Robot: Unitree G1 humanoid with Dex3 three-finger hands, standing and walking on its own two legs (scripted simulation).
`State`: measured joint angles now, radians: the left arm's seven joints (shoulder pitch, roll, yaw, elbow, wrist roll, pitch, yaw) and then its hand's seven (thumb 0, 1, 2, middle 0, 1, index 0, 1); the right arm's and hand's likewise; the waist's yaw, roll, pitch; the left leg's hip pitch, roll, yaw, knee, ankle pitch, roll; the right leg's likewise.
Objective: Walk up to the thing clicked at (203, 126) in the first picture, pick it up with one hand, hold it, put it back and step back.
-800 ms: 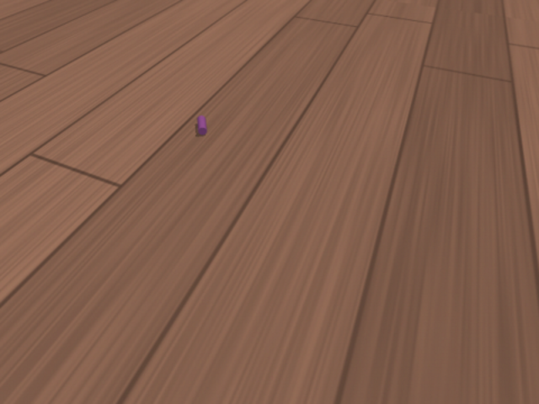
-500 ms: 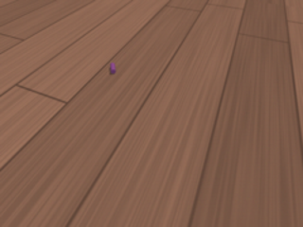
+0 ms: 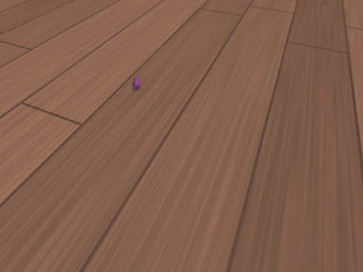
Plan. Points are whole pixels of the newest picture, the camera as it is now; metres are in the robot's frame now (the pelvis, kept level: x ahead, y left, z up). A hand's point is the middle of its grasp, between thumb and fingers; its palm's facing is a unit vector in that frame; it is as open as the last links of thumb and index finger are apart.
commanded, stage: stand
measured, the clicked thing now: (136, 83) +1.77 +0.43 -0.76
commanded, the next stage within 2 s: walk up in 0.32 s
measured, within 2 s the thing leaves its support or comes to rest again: neither
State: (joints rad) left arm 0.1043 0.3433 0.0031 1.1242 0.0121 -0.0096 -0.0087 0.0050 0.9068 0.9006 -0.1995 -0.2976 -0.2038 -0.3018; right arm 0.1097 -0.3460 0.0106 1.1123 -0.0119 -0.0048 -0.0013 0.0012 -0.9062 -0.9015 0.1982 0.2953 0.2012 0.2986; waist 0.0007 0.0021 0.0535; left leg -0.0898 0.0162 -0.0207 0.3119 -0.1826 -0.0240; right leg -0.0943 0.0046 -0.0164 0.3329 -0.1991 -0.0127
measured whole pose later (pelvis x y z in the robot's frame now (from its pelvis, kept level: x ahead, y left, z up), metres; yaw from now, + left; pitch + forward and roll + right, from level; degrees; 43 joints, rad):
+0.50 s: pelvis -0.02 -0.03 -0.01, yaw +8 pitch -1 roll +0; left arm 0.06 0.40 0.07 0.94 0.02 0.01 -0.02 0.00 0.91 0.90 -0.20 -0.30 -0.20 -0.30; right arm 0.20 -0.37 -0.05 0.95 -0.02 0.03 0.01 0.00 -0.90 -0.90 0.20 0.30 0.20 0.30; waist -0.02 -0.01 0.13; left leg -0.27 -0.01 -0.16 0.50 -0.22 -0.04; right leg -0.21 0.02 -0.05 0.51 -0.28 -0.04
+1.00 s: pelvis -0.03 -0.02 -0.03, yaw +26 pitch -3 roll +1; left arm 0.21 0.43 0.08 0.82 0.02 0.07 -0.04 0.01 0.91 0.90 -0.20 -0.30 -0.20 -0.30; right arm 0.28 -0.36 -0.04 0.79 -0.03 -0.01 0.00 0.00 -0.90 -0.90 0.20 0.30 0.20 0.30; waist 0.02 -0.09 0.12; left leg -0.29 -0.01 -0.05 0.65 -0.31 0.00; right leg -0.39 -0.06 -0.05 1.04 -0.55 -0.01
